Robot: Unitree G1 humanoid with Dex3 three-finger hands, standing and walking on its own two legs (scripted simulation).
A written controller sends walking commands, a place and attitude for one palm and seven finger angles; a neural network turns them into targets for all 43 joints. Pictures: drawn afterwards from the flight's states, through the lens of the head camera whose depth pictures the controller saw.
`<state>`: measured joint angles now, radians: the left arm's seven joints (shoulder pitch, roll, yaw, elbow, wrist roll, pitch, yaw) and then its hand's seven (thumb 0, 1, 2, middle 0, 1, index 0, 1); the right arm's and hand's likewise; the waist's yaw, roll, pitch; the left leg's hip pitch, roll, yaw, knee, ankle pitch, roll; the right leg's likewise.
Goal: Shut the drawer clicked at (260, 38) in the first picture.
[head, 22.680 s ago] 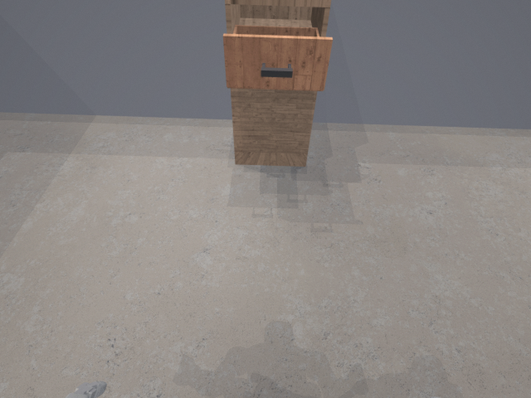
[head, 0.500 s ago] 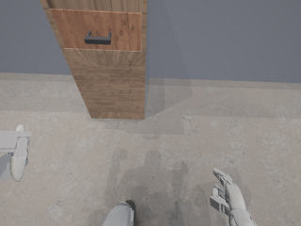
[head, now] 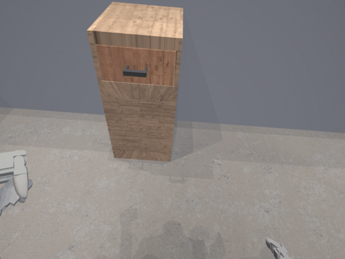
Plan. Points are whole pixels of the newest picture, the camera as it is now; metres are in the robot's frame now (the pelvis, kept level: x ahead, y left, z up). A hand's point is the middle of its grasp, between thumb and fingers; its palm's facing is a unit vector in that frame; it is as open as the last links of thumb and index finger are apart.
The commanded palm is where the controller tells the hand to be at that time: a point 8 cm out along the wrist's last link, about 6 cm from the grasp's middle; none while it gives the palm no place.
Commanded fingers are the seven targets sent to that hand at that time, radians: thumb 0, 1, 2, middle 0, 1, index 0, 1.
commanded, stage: stop stepping back and stand still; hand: left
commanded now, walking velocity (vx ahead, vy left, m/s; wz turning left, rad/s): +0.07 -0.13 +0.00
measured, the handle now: (135, 70) +0.90 +0.20 -0.03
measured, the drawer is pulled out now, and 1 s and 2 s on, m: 0.00 0.00 0.00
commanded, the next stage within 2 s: let the arm hang, fingers relaxed in 0.24 s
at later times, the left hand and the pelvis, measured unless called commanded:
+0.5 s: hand (66, 245) +0.17 +0.25 -0.06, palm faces +0.16 -0.92 -0.35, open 3.1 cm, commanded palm none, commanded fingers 0.00 0.90 0.90 -1.04 -1.21 -1.04 -1.21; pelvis -0.02 +0.01 -0.01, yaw +3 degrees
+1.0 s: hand out of the picture -0.02 +0.21 -0.16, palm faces +0.06 -0.96 -0.26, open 6.2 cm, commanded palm none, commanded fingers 0.00 0.90 0.90 -0.20 -0.30 -0.20 -0.30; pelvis -0.03 +0.01 +0.01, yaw +3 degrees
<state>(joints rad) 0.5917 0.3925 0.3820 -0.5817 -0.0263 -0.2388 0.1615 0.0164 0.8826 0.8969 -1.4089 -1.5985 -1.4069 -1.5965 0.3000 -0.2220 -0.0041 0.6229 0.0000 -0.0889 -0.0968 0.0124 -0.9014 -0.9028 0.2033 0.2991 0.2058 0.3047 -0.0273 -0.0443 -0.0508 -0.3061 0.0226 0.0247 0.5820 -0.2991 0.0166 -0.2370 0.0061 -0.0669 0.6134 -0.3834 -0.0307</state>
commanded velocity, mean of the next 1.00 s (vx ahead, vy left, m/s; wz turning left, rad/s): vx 0.02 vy -0.02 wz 0.00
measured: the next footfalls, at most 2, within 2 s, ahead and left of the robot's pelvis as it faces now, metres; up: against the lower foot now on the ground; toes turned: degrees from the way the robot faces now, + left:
none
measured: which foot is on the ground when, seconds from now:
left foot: down 0.00-1.00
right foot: down 0.00-1.00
